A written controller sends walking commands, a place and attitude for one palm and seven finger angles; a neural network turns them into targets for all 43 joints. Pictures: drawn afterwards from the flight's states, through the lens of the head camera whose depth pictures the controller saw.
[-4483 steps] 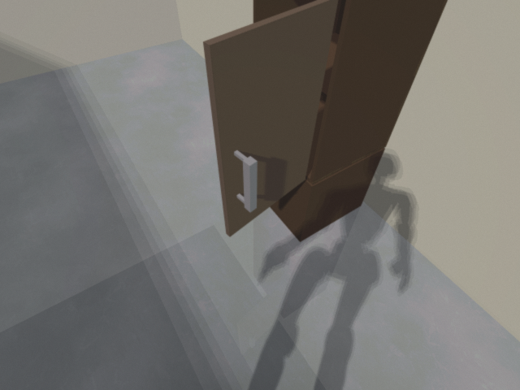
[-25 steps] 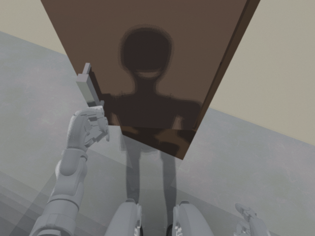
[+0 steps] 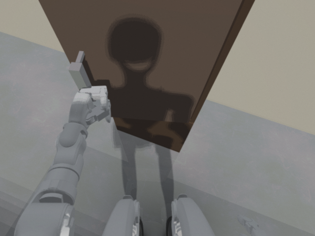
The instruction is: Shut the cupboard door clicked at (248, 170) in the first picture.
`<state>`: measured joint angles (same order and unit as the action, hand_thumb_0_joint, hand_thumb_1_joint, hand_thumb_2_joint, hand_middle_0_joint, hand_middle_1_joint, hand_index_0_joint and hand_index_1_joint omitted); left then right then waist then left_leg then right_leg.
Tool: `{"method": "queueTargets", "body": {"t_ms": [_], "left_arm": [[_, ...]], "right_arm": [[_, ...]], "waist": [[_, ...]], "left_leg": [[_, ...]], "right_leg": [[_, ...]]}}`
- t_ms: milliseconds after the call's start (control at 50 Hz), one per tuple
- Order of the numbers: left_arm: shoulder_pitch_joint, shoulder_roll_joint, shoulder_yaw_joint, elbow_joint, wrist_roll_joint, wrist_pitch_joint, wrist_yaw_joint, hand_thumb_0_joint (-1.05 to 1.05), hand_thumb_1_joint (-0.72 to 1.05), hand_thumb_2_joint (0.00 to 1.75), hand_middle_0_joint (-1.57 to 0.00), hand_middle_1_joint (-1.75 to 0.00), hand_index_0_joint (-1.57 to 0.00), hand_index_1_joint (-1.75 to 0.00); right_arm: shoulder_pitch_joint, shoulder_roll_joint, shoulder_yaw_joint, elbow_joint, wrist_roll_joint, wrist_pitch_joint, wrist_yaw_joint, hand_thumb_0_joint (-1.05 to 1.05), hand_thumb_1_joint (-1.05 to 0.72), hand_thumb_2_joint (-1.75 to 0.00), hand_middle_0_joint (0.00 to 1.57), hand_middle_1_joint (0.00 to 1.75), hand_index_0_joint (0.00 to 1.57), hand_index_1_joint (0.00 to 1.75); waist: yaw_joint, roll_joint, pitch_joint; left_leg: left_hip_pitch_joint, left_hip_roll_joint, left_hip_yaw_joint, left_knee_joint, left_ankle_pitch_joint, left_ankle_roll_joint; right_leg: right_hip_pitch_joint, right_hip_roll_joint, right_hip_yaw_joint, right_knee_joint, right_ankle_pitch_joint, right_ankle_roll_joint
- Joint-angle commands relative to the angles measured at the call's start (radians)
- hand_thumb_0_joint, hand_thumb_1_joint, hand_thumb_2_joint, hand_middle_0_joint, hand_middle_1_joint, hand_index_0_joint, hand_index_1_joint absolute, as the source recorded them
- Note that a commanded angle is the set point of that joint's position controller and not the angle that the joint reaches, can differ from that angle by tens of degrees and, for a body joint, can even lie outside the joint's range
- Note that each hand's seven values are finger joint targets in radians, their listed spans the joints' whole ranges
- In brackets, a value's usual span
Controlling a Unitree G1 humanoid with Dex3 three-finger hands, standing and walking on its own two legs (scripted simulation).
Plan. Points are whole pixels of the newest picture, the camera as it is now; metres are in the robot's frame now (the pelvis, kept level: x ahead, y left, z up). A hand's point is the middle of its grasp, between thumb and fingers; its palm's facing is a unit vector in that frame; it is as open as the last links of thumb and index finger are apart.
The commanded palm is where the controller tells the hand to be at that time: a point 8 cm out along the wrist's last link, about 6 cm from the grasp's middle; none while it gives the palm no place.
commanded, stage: push the door shut along its arc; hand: left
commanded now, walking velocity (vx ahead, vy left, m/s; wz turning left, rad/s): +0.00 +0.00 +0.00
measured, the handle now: (88, 83) +0.50 +0.18 +0.03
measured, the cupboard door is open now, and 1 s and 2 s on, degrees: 17 2 0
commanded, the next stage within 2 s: pull the fist back off the door in 1.58 s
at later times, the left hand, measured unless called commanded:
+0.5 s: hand (122, 87) +0.49 +0.09 +0.03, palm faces -0.32 -0.95 -0.04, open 3.1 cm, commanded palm +0.48 +0.13 +0.03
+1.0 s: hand (131, 76) +0.53 +0.07 +0.03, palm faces -0.40 -0.92 -0.05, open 3.3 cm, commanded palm +0.54 +0.10 +0.03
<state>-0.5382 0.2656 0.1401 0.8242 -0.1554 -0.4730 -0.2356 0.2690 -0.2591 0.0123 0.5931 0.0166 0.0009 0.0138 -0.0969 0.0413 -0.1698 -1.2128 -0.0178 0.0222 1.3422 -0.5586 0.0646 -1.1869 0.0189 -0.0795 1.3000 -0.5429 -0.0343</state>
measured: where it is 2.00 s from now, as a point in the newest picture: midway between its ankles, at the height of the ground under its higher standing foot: outside the picture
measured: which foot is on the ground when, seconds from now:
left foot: down 0.00-1.00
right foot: down 0.00-1.00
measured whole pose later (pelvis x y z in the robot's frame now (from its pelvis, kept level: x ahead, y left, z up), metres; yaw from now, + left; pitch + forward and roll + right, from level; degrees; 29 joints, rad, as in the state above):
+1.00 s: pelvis -0.01 -0.01 -0.02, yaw -1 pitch +30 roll -4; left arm -1.08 0.45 0.17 1.21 -0.07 -0.36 -0.38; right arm 0.33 -0.27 0.04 0.64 -0.01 0.01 0.03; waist -0.22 0.06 -0.15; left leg -1.40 0.01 0.00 1.44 -0.57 0.05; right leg -1.36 0.04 -0.11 1.37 -0.54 -0.05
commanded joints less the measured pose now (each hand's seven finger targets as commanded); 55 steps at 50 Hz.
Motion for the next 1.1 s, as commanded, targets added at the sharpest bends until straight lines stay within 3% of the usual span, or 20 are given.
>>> {"method": "queueTargets", "body": {"t_ms": [0,120,200,240,300,320,340,380,440,460,560,600,620,680,720,820,920,980,1060,1080], "left_arm": [[-0.472,0.135,0.042,-0.210,-0.010,-0.127,0.006,0.00,0.90,0.90,-1.30,-1.50,-1.30,-1.50],[-0.564,0.211,0.078,-0.049,0.037,-0.120,-0.003,0.00,0.90,0.90,-1.30,-1.50,-1.30,-1.50],[-0.633,0.181,0.051,0.009,0.031,-0.102,-0.029,0.00,0.90,0.90,-1.30,-1.50,-1.30,-1.50],[-0.662,0.207,0.066,0.020,0.029,-0.103,-0.044,0.00,0.90,0.90,-1.30,-1.50,-1.30,-1.50],[-0.708,0.178,0.034,0.049,0.030,-0.092,-0.066,0.00,0.90,0.90,-1.30,-1.50,-1.30,-1.50],[-0.747,0.185,0.037,0.052,0.027,-0.096,-0.070,0.00,0.90,0.90,-1.30,-1.50,-1.30,-1.50],[-0.750,0.215,0.057,0.069,0.034,-0.097,-0.071,0.00,0.90,0.90,-1.30,-1.50,-1.30,-1.50],[-0.766,0.185,0.036,0.100,0.037,-0.083,-0.071,0.00,0.90,0.90,-1.30,-1.50,-1.30,-1.50],[-0.807,0.250,0.086,0.116,0.047,-0.077,-0.062,0.00,0.90,0.90,-1.30,-1.50,-1.30,-1.50],[-0.803,0.240,0.080,0.109,0.050,-0.075,-0.062,0.00,0.90,0.90,-1.30,-1.50,-1.30,-1.50],[-0.855,0.284,0.104,0.153,0.077,-0.051,-0.054,0.00,0.90,0.90,-1.30,-1.50,-1.30,-1.50],[-0.875,0.304,0.113,0.145,0.082,-0.042,-0.056,0.00,0.90,0.90,-1.30,-1.50,-1.30,-1.50],[-0.897,0.347,0.148,0.125,0.082,-0.047,-0.058,0.00,0.90,0.90,-1.30,-1.50,-1.30,-1.50],[-0.926,0.341,0.125,0.125,0.084,-0.034,-0.082,0.00,0.90,0.90,-1.30,-1.50,-1.30,-1.50],[-0.962,0.295,0.081,0.107,0.078,-0.024,-0.101,0.00,0.90,0.90,-1.30,-1.50,-1.30,-1.50],[-1.011,0.291,0.063,0.112,0.062,0.015,-0.139,0.00,0.90,0.90,-1.30,-1.50,-1.30,-1.50],[-1.107,0.268,0.030,0.147,0.061,0.038,-0.152,0.00,0.90,0.90,-1.30,-1.50,-1.30,-1.50],[-1.138,0.307,0.050,0.177,0.062,0.048,-0.155,0.00,0.90,0.90,-1.30,-1.50,-1.30,-1.50],[-1.187,0.298,0.030,0.179,0.069,0.054,-0.167,0.00,0.90,0.90,-1.30,-1.50,-1.30,-1.50],[-1.191,0.307,0.032,0.188,0.073,0.057,-0.171,0.00,0.90,0.90,-1.30,-1.50,-1.30,-1.50]], "right_arm": [[0.093,-0.166,-0.071,-0.065,-0.009,-0.032,-0.011,0.00,-0.90,-0.90,0.20,0.30,0.20,0.30],[0.126,-0.178,-0.065,-0.046,-0.014,-0.009,-0.007,0.00,-0.90,-0.90,0.20,0.30,0.20,0.30],[0.132,-0.181,-0.065,-0.045,-0.011,0.002,-0.004,0.00,-0.90,-0.90,0.20,0.30,0.20,0.30],[0.142,-0.188,-0.066,-0.043,-0.011,0.003,-0.004,0.00,-0.90,-0.90,0.20,0.30,0.20,0.30],[0.153,-0.189,-0.064,-0.038,-0.012,0.009,0.000,0.00,-0.90,-0.90,0.20,0.30,0.20,0.30],[0.163,-0.191,-0.064,-0.036,-0.013,0.008,-0.001,0.00,-0.90,-0.90,0.20,0.30,0.20,0.30],[0.164,-0.197,-0.065,-0.031,-0.014,0.010,-0.002,0.00,-0.90,-0.90,0.20,0.30,0.20,0.30],[0.171,-0.195,-0.064,-0.027,-0.014,0.015,0.001,0.00,-0.90,-0.90,0.20,0.30,0.20,0.30],[0.188,-0.200,-0.060,-0.027,-0.020,0.018,0.004,0.00,-0.90,-0.90,0.20,0.30,0.20,0.30],[0.187,-0.199,-0.061,-0.031,-0.022,0.021,0.007,0.00,-0.90,-0.90,0.20,0.30,0.20,0.30],[0.209,-0.197,-0.055,-0.030,-0.026,0.034,0.012,0.00,-0.90,-0.90,0.20,0.30,0.20,0.30],[0.212,-0.194,-0.053,-0.036,-0.026,0.036,0.014,0.00,-0.90,-0.90,0.20,0.30,0.20,0.30],[0.221,-0.199,-0.054,-0.039,-0.028,0.033,0.013,0.00,-0.90,-0.90,0.20,0.30,0.20,0.30],[0.222,-0.196,-0.053,-0.032,-0.024,0.038,0.010,0.00,-0.90,-0.90,0.20,0.30,0.20,0.30],[0.230,-0.191,-0.054,-0.031,-0.023,0.031,0.009,0.00,-0.90,-0.90,0.20,0.30,0.20,0.30],[0.245,-0.196,-0.054,-0.011,-0.021,0.020,0.002,0.00,-0.90,-0.90,0.20,0.30,0.20,0.30],[0.249,-0.194,-0.047,0.008,-0.024,-0.006,-0.005,0.00,-0.90,-0.90,0.20,0.30,0.20,0.30],[0.256,-0.198,-0.041,0.019,-0.027,-0.019,-0.009,0.00,-0.90,-0.90,0.20,0.30,0.20,0.30],[0.258,-0.203,-0.041,0.030,-0.031,-0.039,-0.009,0.00,-0.90,-0.90,0.20,0.30,0.20,0.30],[0.261,-0.206,-0.040,0.033,-0.031,-0.040,-0.010,0.00,-0.90,-0.90,0.20,0.30,0.20,0.30]], "waist": [[-0.043,0.037,-0.502],[-0.064,0.045,-0.450],[-0.081,0.060,-0.466],[-0.082,0.080,-0.502],[-0.104,0.077,-0.488],[-0.116,0.067,-0.487],[-0.110,0.083,-0.486],[-0.127,0.069,-0.476],[-0.120,0.092,-0.496],[-0.117,0.111,-0.521],[-0.139,0.087,-0.518],[-0.138,0.092,-0.538],[-0.133,0.104,-0.570],[-0.148,0.109,-0.575],[-0.162,0.118,-0.593],[-0.178,0.118,-0.600],[-0.216,0.113,-0.539],[-0.220,0.124,-0.533],[-0.228,0.188,-0.578],[-0.232,0.176,-0.582]], "left_leg": [[0.395,0.022,-0.129,-0.162,0.302,-0.046],[0.336,0.021,-0.132,-0.157,0.266,-0.041],[0.350,0.022,-0.141,-0.161,0.245,-0.041],[0.381,0.026,-0.152,-0.157,0.275,-0.044],[0.378,0.029,-0.160,-0.149,0.267,-0.041],[0.378,0.029,-0.166,-0.144,0.271,-0.038],[0.379,0.032,-0.167,-0.142,0.274,-0.042],[0.368,0.032,-0.170,-0.135,0.262,-0.038],[0.366,0.034,-0.173,-0.123,0.293,-0.039],[0.383,0.034,-0.174,-0.121,0.308,-0.042],[0.320,0.036,-0.160,-0.087,0.323,-0.031],[0.289,0.031,-0.141,-0.075,0.320,-0.025],[0.305,0.032,-0.146,-0.070,0.347,-0.024],[0.299,0.034,-0.138,-0.059,0.351,-0.022],[0.320,0.033,-0.142,-0.054,0.371,-0.018],[0.336,0.032,-0.144,-0.049,0.383,-0.014],[0.276,0.029,-0.134,-0.027,0.313,-0.004],[0.239,0.028,-0.129,-0.014,0.302,-0.003],[0.279,0.027,-0.134,0.007,0.329,-0.005],[0.282,0.030,-0.139,0.009,0.332,-0.006]], "right_leg": [[0.157,0.010,0.063,-0.144,0.235,-0.005],[0.124,0.016,0.060,-0.136,0.201,-0.009],[0.106,0.014,0.059,-0.141,0.184,-0.010],[0.089,0.016,0.055,-0.130,0.196,-0.012],[0.060,0.017,0.052,-0.130,0.188,-0.012],[0.052,0.018,0.050,-0.124,0.190,-0.013],[0.043,0.017,0.051,-0.122,0.190,-0.013],[0.020,0.018,0.049,-0.123,0.184,-0.011],[0.017,0.020,0.046,-0.105,0.193,-0.015],[0.014,0.019,0.045,-0.101,0.198,-0.015],[0.027,0.025,0.052,-0.092,0.217,-0.010],[0.064,0.028,0.064,-0.099,0.228,-0.009],[0.068,0.030,0.063,-0.087,0.245,-0.012],[0.075,0.031,0.069,-0.094,0.261,-0.007],[0.065,0.033,0.067,-0.093,0.278,-0.009],[0.063,0.036,0.065,-0.104,0.287,-0.011],[0.019,0.041,0.071,-0.117,0.229,-0.011],[0.025,0.042,0.077,-0.116,0.215,-0.012],[-0.023,0.044,0.072,-0.097,0.220,-0.018],[-0.029,0.045,0.068,-0.093,0.221,-0.018]]}}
